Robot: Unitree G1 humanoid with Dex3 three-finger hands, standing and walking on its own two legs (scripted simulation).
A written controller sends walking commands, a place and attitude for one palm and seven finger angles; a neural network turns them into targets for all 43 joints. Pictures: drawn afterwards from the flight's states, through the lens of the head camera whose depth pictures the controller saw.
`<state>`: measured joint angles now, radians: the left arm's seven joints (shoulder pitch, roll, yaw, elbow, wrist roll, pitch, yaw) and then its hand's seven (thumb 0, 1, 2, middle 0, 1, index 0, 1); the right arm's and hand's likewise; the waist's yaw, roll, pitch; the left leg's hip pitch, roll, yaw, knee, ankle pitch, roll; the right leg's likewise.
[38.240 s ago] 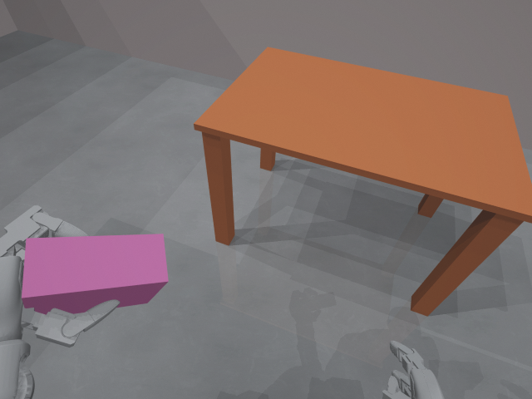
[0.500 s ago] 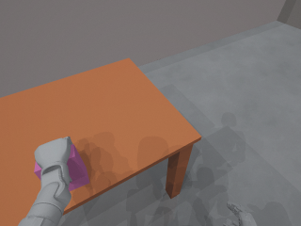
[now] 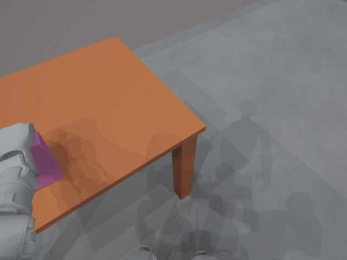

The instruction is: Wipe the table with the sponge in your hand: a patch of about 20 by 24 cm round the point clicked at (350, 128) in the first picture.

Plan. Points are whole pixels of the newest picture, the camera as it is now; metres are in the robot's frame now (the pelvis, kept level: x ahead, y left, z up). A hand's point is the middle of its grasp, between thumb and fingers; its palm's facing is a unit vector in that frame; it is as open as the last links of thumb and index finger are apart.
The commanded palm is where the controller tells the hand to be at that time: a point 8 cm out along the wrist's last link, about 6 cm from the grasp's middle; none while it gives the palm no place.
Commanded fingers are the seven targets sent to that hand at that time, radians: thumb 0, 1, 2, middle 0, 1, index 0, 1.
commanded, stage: wipe forward along the middle lane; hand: left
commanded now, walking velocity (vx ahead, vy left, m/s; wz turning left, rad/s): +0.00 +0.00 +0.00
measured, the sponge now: (33, 170) +0.34 +0.38 -0.03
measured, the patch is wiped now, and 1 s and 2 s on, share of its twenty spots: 1.00 1.00 1.00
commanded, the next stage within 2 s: slide back across to the first lane in 0.78 s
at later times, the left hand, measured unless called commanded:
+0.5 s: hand (16, 139) +0.40 +0.42 +0.02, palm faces -0.19 +0.01 -0.98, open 10.2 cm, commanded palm +0.41 +0.42 +0.05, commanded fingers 0.00 0.10 1.30 -1.20 -1.60 -1.20 -1.60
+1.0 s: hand (6, 126) +0.44 +0.47 +0.02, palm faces -0.20 -0.03 -0.98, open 10.2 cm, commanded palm +0.44 +0.45 +0.06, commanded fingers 0.00 0.10 1.30 -1.20 -1.60 -1.20 -1.60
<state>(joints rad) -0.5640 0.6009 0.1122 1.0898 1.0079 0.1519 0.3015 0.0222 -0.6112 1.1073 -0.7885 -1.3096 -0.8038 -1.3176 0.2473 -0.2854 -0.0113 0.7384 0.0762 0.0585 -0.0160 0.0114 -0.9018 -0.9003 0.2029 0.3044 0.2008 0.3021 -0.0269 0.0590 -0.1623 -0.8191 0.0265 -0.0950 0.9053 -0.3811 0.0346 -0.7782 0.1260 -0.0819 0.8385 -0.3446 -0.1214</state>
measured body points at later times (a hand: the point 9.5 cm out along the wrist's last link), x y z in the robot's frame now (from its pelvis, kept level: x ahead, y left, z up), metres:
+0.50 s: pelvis +0.00 +0.00 -0.02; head +0.12 -0.01 +0.42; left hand +0.41 +0.42 +0.08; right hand +0.05 -0.28 -0.15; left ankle +0.04 +0.15 -0.69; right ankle +0.03 -0.04 -0.69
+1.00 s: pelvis +0.02 +0.05 -0.01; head +0.15 +0.06 +0.42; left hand +0.45 +0.46 +0.07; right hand +0.05 -0.23 -0.13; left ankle +0.04 +0.15 -0.69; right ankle +0.03 -0.04 -0.69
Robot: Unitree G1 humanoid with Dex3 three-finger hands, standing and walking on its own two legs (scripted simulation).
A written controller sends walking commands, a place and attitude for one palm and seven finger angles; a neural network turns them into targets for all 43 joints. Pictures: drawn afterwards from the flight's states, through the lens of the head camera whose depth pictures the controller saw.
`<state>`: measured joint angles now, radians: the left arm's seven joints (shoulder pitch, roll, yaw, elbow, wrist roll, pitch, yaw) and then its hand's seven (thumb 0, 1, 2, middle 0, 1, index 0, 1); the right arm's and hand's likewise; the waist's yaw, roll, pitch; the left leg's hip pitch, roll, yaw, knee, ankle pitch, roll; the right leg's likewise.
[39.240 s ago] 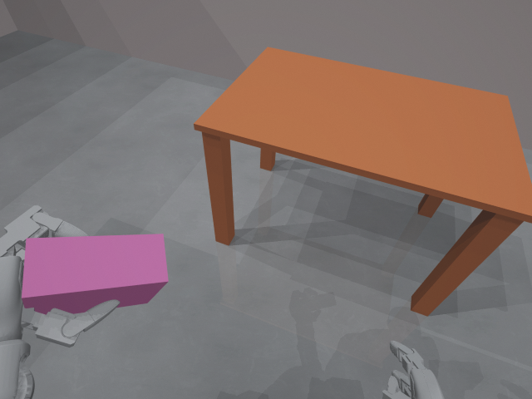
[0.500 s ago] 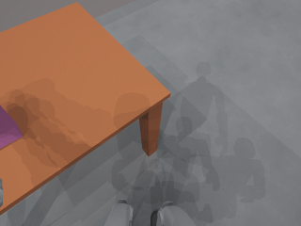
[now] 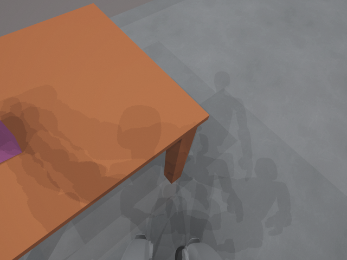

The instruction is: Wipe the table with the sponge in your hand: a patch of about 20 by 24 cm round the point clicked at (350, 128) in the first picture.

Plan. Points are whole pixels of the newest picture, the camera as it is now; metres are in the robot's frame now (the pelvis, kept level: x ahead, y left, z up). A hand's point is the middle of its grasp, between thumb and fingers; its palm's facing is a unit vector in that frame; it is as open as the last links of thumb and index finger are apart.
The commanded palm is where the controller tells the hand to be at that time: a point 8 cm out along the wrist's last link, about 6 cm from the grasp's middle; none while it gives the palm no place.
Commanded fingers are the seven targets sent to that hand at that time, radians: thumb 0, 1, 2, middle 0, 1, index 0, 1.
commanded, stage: slide back across to the first lane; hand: left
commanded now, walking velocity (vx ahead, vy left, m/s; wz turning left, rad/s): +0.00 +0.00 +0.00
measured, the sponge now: out of the picture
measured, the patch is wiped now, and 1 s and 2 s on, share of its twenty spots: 1.00 1.00 1.00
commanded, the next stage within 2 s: wipe back along the first lane in 1.52 s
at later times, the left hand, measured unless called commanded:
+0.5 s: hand out of the picture +0.39 +0.47 +0.03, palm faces -0.10 -0.08 -0.99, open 10.2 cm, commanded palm +0.35 +0.47 +0.07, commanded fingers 0.00 0.10 1.30 -1.20 -1.60 -1.20 -1.60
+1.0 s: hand out of the picture +0.36 +0.49 +0.03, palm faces -0.13 -0.06 -0.99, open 10.2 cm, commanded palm +0.34 +0.47 +0.07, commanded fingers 0.00 0.10 1.30 -1.20 -1.60 -1.20 -1.60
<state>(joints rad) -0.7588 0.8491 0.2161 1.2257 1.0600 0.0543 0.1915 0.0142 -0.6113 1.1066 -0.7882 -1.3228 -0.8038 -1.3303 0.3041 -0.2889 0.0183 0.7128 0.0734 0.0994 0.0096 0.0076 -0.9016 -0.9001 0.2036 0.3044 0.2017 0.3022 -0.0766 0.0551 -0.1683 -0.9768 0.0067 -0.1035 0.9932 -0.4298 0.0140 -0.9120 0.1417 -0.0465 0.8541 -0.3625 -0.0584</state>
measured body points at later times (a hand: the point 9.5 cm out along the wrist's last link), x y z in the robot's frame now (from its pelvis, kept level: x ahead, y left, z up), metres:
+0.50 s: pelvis +0.02 +0.05 +0.02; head +0.11 +0.08 +0.46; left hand +0.39 +0.47 +0.08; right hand +0.10 -0.22 -0.10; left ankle +0.01 +0.11 -0.68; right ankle +0.01 -0.09 -0.68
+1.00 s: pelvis +0.03 +0.04 +0.03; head +0.11 +0.07 +0.47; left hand +0.36 +0.49 +0.09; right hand +0.12 -0.23 -0.09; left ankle +0.01 +0.11 -0.68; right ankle +0.01 -0.09 -0.68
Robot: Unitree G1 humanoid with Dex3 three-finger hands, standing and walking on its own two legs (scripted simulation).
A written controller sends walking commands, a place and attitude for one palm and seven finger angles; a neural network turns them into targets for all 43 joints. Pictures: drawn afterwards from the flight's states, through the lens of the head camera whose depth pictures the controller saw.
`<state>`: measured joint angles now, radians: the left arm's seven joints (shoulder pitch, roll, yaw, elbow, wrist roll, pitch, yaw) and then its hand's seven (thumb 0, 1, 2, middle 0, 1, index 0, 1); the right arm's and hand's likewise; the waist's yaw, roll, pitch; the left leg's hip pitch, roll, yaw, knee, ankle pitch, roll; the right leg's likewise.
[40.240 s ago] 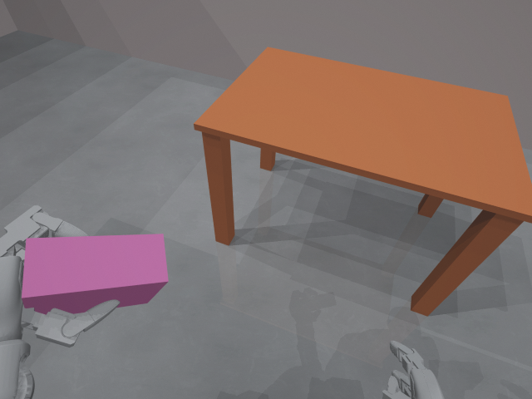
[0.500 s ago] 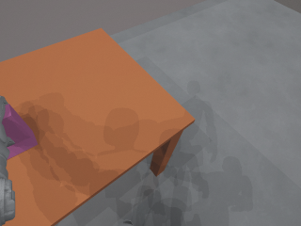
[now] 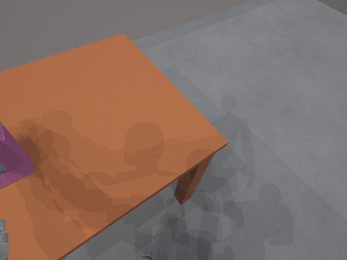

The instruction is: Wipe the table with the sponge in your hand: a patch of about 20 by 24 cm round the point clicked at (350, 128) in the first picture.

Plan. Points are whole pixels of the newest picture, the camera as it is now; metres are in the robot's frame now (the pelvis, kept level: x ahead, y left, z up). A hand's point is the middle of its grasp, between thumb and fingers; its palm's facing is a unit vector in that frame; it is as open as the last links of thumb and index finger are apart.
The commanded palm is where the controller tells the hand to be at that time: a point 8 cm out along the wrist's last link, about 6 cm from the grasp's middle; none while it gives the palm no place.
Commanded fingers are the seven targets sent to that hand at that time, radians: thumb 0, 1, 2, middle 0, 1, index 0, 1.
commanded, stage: slide back across to the first lane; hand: left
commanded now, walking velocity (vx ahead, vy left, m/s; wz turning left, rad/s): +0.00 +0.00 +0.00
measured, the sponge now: out of the picture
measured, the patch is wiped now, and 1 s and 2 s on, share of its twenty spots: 1.00 1.00 1.00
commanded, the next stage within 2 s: wipe back along the first lane in 0.52 s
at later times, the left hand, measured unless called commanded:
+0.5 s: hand out of the picture +0.34 +0.44 +0.00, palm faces -0.14 -0.06 -0.99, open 10.2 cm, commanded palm +0.32 +0.43 +0.05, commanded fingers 0.00 0.10 1.30 -1.20 -1.60 -1.20 -1.60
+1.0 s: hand out of the picture +0.33 +0.44 +0.00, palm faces -0.08 -0.02 -1.00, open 10.2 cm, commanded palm +0.29 +0.41 +0.03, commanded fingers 0.00 0.10 1.30 -1.20 -1.60 -1.20 -1.60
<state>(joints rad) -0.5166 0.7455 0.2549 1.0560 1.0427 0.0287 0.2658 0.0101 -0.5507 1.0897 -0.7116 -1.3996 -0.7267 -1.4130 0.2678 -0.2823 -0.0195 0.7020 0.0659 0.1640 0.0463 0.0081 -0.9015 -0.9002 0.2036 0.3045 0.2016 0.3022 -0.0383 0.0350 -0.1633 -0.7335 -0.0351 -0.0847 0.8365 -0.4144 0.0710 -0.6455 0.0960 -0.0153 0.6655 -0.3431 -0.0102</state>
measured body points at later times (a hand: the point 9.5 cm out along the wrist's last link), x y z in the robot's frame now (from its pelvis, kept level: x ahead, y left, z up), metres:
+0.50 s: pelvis +0.00 +0.00 +0.00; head +0.08 +0.03 +0.44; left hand +0.34 +0.44 +0.06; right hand +0.07 -0.27 -0.12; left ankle -0.02 +0.07 -0.71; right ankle -0.02 -0.13 -0.71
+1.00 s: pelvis +0.00 +0.01 +0.00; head +0.07 +0.03 +0.44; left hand +0.33 +0.43 +0.06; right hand +0.08 -0.26 -0.12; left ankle -0.02 +0.07 -0.71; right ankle -0.02 -0.13 -0.71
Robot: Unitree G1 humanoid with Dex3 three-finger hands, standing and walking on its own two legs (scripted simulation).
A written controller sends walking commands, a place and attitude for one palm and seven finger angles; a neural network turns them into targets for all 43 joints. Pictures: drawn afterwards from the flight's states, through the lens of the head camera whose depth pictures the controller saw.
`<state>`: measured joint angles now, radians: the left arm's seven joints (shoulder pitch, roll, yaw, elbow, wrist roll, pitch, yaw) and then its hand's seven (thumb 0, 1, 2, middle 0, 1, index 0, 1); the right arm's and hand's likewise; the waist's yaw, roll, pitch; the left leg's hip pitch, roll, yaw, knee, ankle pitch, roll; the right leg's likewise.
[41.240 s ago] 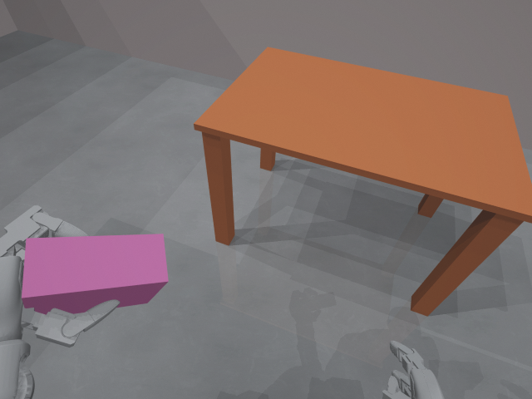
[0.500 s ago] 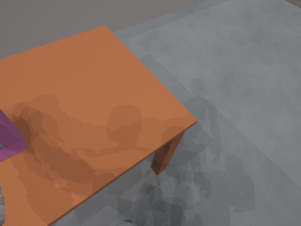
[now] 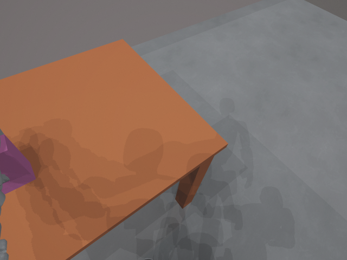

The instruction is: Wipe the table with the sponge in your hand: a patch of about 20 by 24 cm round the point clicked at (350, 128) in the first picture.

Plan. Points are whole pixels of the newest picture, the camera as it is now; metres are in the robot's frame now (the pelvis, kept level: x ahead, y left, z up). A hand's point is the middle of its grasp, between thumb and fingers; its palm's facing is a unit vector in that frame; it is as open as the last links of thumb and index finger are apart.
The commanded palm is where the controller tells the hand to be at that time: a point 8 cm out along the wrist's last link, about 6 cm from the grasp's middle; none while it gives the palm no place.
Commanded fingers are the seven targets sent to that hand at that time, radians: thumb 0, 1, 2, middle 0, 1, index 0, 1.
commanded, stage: wipe back along the first lane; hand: left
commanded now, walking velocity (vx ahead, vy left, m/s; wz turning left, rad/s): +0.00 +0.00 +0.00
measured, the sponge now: (1, 173) +0.31 +0.44 -0.05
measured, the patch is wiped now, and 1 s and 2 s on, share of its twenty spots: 1.00 1.00 1.00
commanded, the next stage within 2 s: none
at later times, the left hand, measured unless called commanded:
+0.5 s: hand out of the picture +0.27 +0.41 +0.01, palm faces -0.06 -0.03 -1.00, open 10.2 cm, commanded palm +0.23 +0.38 +0.04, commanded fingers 0.00 0.10 1.30 -1.20 -1.60 -1.20 -1.60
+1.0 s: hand out of the picture +0.22 +0.38 +0.01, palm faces -0.04 -0.04 -1.00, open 10.2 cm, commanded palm +0.19 +0.34 +0.04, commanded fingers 0.00 0.10 1.30 -1.20 -1.60 -1.20 -1.60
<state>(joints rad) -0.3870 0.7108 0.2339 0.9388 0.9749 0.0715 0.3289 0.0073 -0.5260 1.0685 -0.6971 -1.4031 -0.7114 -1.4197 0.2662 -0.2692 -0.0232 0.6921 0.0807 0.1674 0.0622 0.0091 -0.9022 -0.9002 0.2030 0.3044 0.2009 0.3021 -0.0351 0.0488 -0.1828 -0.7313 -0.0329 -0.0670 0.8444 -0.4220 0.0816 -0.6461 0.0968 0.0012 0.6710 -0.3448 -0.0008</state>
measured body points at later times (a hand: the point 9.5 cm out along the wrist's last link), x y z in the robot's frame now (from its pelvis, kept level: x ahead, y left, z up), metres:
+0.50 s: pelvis +0.01 +0.01 +0.01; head +0.05 +0.03 +0.46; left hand +0.27 +0.41 +0.06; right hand +0.17 -0.23 -0.09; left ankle -0.02 +0.06 -0.70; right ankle -0.02 -0.14 -0.70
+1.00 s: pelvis +0.01 +0.00 +0.01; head +0.03 +0.00 +0.46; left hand +0.22 +0.37 +0.06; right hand +0.20 -0.23 -0.09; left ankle -0.02 +0.06 -0.70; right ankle -0.02 -0.14 -0.70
